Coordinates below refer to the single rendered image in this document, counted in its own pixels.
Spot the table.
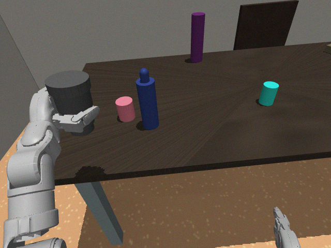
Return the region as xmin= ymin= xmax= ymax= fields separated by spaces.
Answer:
xmin=54 ymin=42 xmax=331 ymax=245

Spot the left robot hand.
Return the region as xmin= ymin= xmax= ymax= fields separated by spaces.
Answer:
xmin=29 ymin=87 xmax=100 ymax=134

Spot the left robot arm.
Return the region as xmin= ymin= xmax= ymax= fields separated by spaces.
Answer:
xmin=3 ymin=120 xmax=67 ymax=248

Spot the right robot hand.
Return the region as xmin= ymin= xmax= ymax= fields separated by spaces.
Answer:
xmin=273 ymin=207 xmax=301 ymax=248

